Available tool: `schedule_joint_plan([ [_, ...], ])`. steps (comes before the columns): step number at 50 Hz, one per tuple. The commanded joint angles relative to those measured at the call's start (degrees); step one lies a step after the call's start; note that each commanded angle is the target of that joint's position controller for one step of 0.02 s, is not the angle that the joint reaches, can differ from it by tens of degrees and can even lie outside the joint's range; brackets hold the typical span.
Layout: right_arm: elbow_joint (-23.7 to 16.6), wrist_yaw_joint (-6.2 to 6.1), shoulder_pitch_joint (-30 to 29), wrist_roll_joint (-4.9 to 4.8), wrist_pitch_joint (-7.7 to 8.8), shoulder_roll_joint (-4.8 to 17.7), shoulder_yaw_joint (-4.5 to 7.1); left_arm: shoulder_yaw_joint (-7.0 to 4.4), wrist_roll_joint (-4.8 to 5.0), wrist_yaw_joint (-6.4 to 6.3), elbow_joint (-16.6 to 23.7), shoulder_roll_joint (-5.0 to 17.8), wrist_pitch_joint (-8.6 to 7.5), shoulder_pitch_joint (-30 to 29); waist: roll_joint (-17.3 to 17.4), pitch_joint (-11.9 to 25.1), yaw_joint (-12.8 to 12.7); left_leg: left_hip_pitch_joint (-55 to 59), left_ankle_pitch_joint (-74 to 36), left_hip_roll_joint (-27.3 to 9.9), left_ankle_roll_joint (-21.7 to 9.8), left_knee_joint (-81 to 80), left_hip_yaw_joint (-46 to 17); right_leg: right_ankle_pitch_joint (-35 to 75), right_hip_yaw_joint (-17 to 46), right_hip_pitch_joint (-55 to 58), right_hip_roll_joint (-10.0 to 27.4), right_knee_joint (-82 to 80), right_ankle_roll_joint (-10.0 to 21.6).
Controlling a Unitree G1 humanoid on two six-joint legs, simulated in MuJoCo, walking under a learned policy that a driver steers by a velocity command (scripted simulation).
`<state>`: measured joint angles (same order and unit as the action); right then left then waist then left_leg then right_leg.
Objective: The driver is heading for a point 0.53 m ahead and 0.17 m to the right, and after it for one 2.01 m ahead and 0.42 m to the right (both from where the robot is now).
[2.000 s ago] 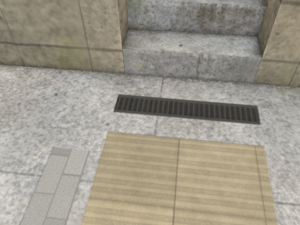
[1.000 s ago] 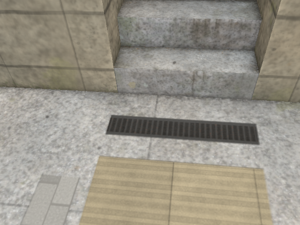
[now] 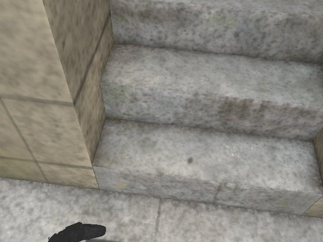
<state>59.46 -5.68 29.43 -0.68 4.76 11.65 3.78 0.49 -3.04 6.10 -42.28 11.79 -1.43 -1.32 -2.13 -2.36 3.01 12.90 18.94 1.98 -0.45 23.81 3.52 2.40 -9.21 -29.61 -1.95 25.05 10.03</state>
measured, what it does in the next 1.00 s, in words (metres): walks ahead: left foot, then right foot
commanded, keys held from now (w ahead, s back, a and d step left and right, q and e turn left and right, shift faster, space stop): w+shift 1.00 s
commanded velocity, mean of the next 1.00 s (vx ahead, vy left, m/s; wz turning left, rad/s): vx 0.42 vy -0.19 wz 0.00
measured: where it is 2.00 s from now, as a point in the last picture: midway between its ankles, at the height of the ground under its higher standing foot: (192, 152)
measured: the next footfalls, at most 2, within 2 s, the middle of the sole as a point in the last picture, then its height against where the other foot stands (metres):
left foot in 0.28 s outside the picture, level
right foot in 0.60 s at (223, 236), level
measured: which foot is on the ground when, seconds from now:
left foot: down 0.00-0.00, up 0.02-0.26, down 0.28-0.58, up 0.60-1.00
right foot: down 0.00-0.28, up 0.30-0.58, down 0.60-1.00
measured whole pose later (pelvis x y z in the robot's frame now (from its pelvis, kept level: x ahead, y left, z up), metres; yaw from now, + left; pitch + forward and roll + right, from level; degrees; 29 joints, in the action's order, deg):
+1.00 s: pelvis +0.47 -0.13 +0.04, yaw +1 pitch +4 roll +1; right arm 34.5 -2.9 1.2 3.3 -2.7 7.1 -0.7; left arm -0.6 -1.0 -2.8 -56.9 12.6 -4.9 24.6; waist 1.0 -2.5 -3.1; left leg -62.4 40.0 -0.2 -2.6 115.0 2.1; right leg -12.1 -1.0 -5.2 1.9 13.1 1.5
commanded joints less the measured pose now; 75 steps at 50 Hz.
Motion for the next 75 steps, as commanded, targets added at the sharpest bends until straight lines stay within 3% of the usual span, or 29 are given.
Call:
schedule_joint_plan([
  [1,-7.7,-0.51,-4.6,-1.34,-0.65,6.6,2.91,-5.28,-1.16,-0.31,-2.2,13.3,1.26,22.5,-13.3,18.3,-10.2,-41.4,9.4,-0.2,1.8,62.9,0.3,33.7,15.6,54.8,15.4,6.4,13.8],
  [2,-8.4,-0.34,-5.5,-0.42,-1.75,6.5,1.62,-6.88,-0.13,-1.15,-4.0,16.2,0.51,26.2,-6.2,21.0,-12.8,-55.5,20.2,1.7,0.8,71.9,-3.9,34.7,23.6,59.6,20.5,4.6,20.5],
  [4,-7.8,0.98,-7.1,2.49,-1.83,6.3,1.01,-5.13,0.07,-3.95,-3.3,9.7,-0.97,19.1,6.5,9.5,-8.2,-50.7,12.4,-3.5,-3.9,55.6,-5.3,11.2,19.8,38.8,15.8,-4.4,13.3],
  [7,-8.5,1.11,-10.9,4.2,-3.27,9.3,1.81,-2.77,0.52,-3.36,-1.6,5.6,-1.66,13.4,6.9,4.3,-5.3,-39.1,13.8,-5.0,-4.2,42.8,-1.3,17.9,18.2,18.5,13.9,-11.3,11.9],
  [10,-8.8,1.02,-10.2,0.57,-2.5,8.7,0.97,-2.03,-0.9,-0.67,-1.9,6.9,-2.19,9.7,1.1,3.4,-1.5,-19.0,2.0,-5.5,-3.5,13.0,3.4,30.1,10.3,4.6,7.4,-10.4,3.9],
  [11,-6.4,0.47,-3.5,0.54,-2.61,9.8,1.42,-2.01,-0.05,-0.42,-2.3,7.7,-2.67,9.4,1.2,8.1,1.9,-8.4,-7.9,-3.6,-3.7,9.0,3.9,35.4,7.9,2.2,4.8,-3.0,0.6],
  [12,-7.1,2.48,-4.6,3.99,-2.05,2.1,-1.41,-2.27,3.41,-3.36,-8.3,9.0,-6.16,16.3,8.4,10.5,4.5,-5.2,-16.6,-0.1,-3.9,11.9,3.3,50.4,14.0,4.1,10.9,1.7,-3.3],
  [13,-7.8,2.43,-1.9,4.59,-1.39,3.5,-0.92,-1.96,5.28,-5.09,-8.4,10.5,-7.04,13.2,5.3,12.3,7.8,-5.2,-29.0,-4.8,-5.7,3.0,0.2,55.9,11.9,6.8,7.9,7.9,-8.6],
  [14,-8.0,2.13,0.4,5.64,-0.72,6.0,-0.6,-1.51,6.01,-6.11,-6.9,10.5,-7.13,8.2,4.5,14.7,11.6,-0.4,-43.9,-14.7,-11.1,-2.9,-8.4,28.3,10.0,2.4,3.2,20.2,-11.7],
  [15,-10.9,1.78,-5.7,4.66,-1.58,16.5,1.39,-1.72,4.81,-7.18,-5.1,8.9,-5.71,14.8,17.0,18.5,5.7,2.3,-78.3,-34.3,-22.3,0.8,-28.5,-31.2,9.2,-4.4,-6.1,34.7,-14.8],
  [16,-12.0,1.43,-8.8,2.37,-2.28,17.5,1.9,-3.31,1.53,-7.78,-7.6,14.2,-2.95,15.5,3.1,18.7,4.6,-1.0,-78.3,-34.1,-23.3,2.1,-27.2,-32.8,18.7,-3.6,-4.4,42.9,-13.9],
  [20,-12.7,2.1,-20.1,2.17,-1.09,12.1,-0.42,-2.74,-0.96,-5.81,-8.6,8.2,0.21,17.4,4.2,5.4,-2.1,-12.6,-58.0,-18.9,-11.3,-2.2,-9.5,-21.0,13.9,-4.3,-2.4,30.0,-12.5],
  [26,-11.0,1.88,-16.9,2.0,-0.97,12.6,0.97,-1.23,1.66,-4.23,-8.2,4.6,1.2,14.4,16.8,9.0,-1.0,-19.5,-51.6,-14.9,-6.6,-0.7,-1.4,-14.5,6.3,15.6,-1.6,7.5,-11.5],
  [29,-13.4,3.01,-23.8,1.07,-0.85,7.7,-0.39,-2.34,0.67,-6.47,-13.6,7.6,-0.7,26.5,7.8,9.1,-9.8,-29.3,-36.7,-10.4,-3.4,16.2,0.3,-1.1,3.5,31.8,-0.7,-6.3,-7.8],
  [31,-13.4,3.45,-16.5,1.48,-2.13,-1.7,-3.33,-3.04,0.23,-7.68,-14.5,15.0,-2.86,29.4,-7.7,12.2,-5.2,-38.9,14.9,-1.9,1.0,40.4,-2.6,50.1,25.2,33.4,22.8,-5.5,3.4],
  [32,-11.7,3.26,-10.7,2.65,-3.53,1.2,-2.43,-4.77,2.2,-7.77,-13.1,18.5,-2.74,24.0,-9.3,14.4,-2.2,-38.4,14.6,-3.9,0.5,48.2,-5.3,28.1,27.1,30.4,24.3,-6.3,9.1],
  [35,-9.5,3.76,-15.6,3.71,-4.17,7.6,0.1,-3.8,0.28,-7.58,-8.5,12.3,-2.73,18.0,3.7,1.9,-6.0,-54.5,5.3,-3.6,-0.1,64.4,-3.1,-3.8,34.3,26.6,22.7,-10.9,6.2],
  [39,-15.5,4.67,-20.9,4.17,-4.32,-0.5,-1.71,-3.42,1.23,-7.56,-12.3,8.0,-4.18,23.7,-1.9,2.2,-4.5,-66.6,-2.5,-2.5,-2.5,79.0,-6.0,-8.4,27.5,27.6,18.5,-8.6,3.7],
  [43,-24.5,4.27,-28.7,4.23,-4.87,-0.3,-3.1,-2.61,2.95,-8.52,-13.0,8.2,-4.12,24.1,-11.3,0.4,-2.9,-73.6,8.5,-1.2,-2.5,82.2,-2.9,1.8,19.2,24.4,16.0,-11.7,5.3],
  [45,-26.7,3.37,-30.1,3.4,-6.26,-2.0,-3.63,-1.99,1.07,-9.03,-12.2,8.0,-4.77,24.2,-7.5,0.4,-3.4,-74.9,11.8,-1.7,-1.4,87.8,-2.2,14.7,18.0,24.8,18.9,-13.8,5.5],
  [50,-36.5,2.14,-42.6,4.07,-5.89,-1.2,-4.03,-2.77,2.79,-9.12,-13.2,9.4,-3.17,31.3,-9.7,-1.0,-9.2,-97.2,30.2,-5.3,-2.5,90.6,-2.8,-6.1,18.5,41.8,19.4,-18.6,6.2],
  [54,-37.9,1.86,-35.5,2.77,-7.43,-5.4,-6.53,-3.31,3.53,-7.83,-9.1,11.1,-0.64,21.7,2.8,8.0,-3.4,-47.1,11.9,-4.9,-1.3,46.0,8.8,17.1,10.3,15.8,10.6,-25.9,5.3],
  [55,-35.0,0.45,-26.9,1.03,-8.59,-5.7,-5.24,-4.57,2.92,-6.96,-9.2,14.7,-0.68,23.5,-4.0,15.6,-0.5,-35.1,22.3,-2.0,-2.1,42.8,1.6,34.3,11.6,19.9,13.1,-16.3,5.1],
  [57,-29.9,-1.68,-6.8,0.7,-8.7,3.3,0.0,-5.35,7.19,-3.85,-5.6,18.4,-2.15,22.0,9.4,29.9,10.8,-7.9,1.8,-2.9,-3.9,31.5,-5.8,38.6,8.0,13.1,7.7,10.3,-0.8],
  [59,-26.3,-4.62,-2.0,3.76,-9.25,10.7,1.89,-3.29,2.63,-2.58,-0.3,6.9,-2.57,16.1,28.7,32.2,10.6,-13.9,12.7,-17.9,-4.5,7.0,-46.3,-17.8,23.4,2.9,-10.9,62.0,-9.1],
  [61,-26.7,-6.11,-15.9,6.06,-8.05,7.8,0.61,-2.53,1.93,-4.49,5.6,-0.6,-0.99,13.5,15.9,15.9,0.1,-27.0,10.5,-16.3,-6.3,14.0,-38.4,-15.0,27.1,-17.2,-8.5,87.4,-10.4],
  [63,-21.8,-5.05,-19.2,5.36,-6.06,-1.4,-2.01,-2.07,-3.16,-5.99,7.5,-0.6,1.88,12.9,4.8,2.8,-5.0,-42.4,8.4,-11.4,-7.5,23.4,-27.8,-18.0,23.9,-20.8,-6.8,91.8,-11.6],
  [70,-20.9,-2.22,-22.9,5.04,-1.68,4.0,-1.75,-2.98,-0.89,-7.08,12.7,3.8,7.28,8.9,-0.7,-0.6,-9.3,-50.2,2.1,-13.4,-9.2,14.9,-19.2,-12.8,19.1,-19.1,-6.1,92.8,-14.9],
  [75,-23.7,-3.41,-18.5,5.98,-2.1,6.8,-0.18,-2.05,-0.49,-7.01,16.8,3.2,9.01,3.3,8.7,4.0,-4.2,-35.5,-6.3,-15.3,-11.7,16.8,-25.1,-14.6,18.9,-21.0,-2.7,76.1,-14.8],
])
Keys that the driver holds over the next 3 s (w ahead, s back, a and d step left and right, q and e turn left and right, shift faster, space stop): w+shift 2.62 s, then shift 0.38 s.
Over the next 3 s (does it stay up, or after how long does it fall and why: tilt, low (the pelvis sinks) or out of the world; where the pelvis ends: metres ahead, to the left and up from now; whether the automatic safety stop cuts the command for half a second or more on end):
stays up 1.19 -0.25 0.64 its command is cut before an obstacle from the start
